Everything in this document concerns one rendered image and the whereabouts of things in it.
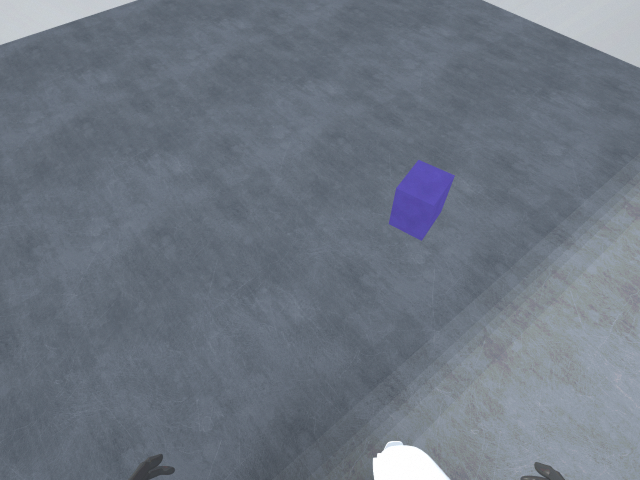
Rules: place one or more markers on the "robot left hand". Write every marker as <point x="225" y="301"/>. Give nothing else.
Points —
<point x="150" y="469"/>

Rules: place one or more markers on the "right robot shin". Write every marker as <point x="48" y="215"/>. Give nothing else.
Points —
<point x="393" y="443"/>

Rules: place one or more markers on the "carton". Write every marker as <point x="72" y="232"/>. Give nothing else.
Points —
<point x="419" y="199"/>

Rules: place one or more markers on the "robot right thigh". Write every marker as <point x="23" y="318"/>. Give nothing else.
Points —
<point x="405" y="462"/>

